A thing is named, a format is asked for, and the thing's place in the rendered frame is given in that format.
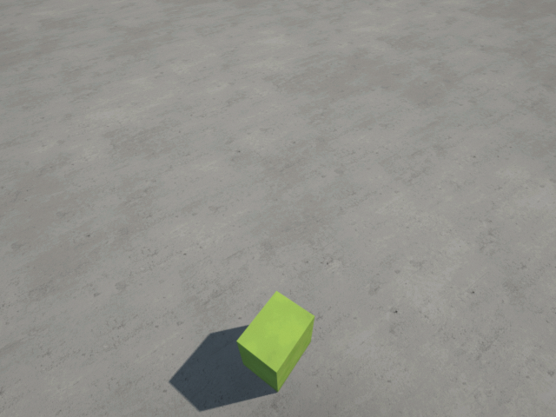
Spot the carton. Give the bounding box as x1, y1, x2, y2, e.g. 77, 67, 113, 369
236, 291, 314, 392

